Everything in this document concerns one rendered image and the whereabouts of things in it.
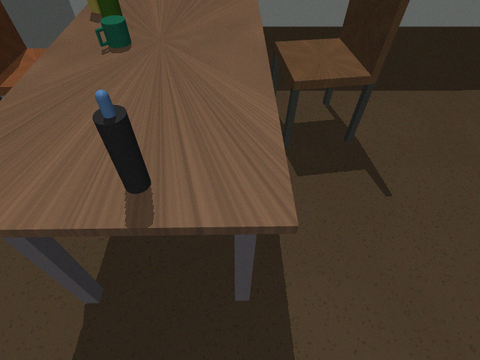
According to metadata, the chair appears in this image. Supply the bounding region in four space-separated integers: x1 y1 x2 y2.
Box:
0 1 47 100
271 0 410 149

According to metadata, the table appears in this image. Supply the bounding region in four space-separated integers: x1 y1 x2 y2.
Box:
0 0 299 303

